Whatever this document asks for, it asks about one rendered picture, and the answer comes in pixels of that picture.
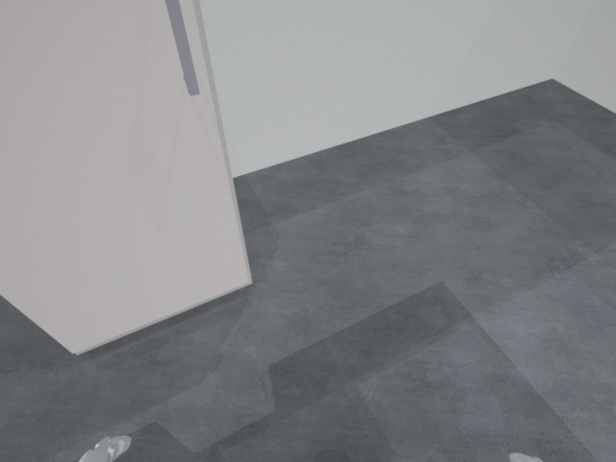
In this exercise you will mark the robot left hand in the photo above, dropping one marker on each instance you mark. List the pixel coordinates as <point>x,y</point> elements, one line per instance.
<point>107,450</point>

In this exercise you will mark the handle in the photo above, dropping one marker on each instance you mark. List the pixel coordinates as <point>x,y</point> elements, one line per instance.
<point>180,35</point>

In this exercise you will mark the fridge door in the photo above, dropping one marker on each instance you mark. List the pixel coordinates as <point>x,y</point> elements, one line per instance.
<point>115,203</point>

